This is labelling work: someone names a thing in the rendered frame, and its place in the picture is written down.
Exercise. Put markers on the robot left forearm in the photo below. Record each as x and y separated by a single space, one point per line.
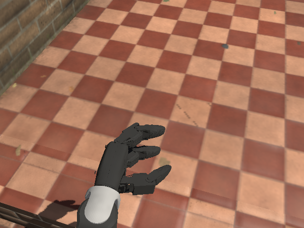
99 209

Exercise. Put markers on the robot left hand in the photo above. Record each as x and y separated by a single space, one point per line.
123 152

